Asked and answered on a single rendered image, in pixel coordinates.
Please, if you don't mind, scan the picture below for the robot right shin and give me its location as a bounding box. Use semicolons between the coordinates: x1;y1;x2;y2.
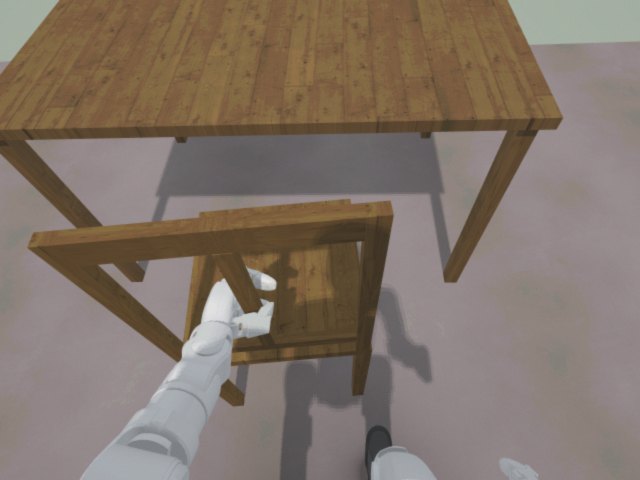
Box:
374;446;408;462

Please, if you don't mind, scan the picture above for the robot left upper arm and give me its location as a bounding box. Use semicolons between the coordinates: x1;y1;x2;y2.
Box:
86;444;189;480

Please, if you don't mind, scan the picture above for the right robot foot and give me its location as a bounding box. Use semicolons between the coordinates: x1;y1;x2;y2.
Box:
365;425;392;480

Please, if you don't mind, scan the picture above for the table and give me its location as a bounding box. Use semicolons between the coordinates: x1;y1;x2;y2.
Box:
0;0;563;283

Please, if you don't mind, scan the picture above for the left robot hand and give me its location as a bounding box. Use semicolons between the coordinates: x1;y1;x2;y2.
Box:
201;266;277;339

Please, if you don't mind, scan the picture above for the right robot hand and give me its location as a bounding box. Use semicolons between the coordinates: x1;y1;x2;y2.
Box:
499;458;538;480

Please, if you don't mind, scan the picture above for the chair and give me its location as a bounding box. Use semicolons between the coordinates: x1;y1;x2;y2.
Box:
27;199;394;406

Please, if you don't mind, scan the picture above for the robot left forearm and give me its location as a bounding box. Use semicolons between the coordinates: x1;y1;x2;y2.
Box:
80;321;233;480

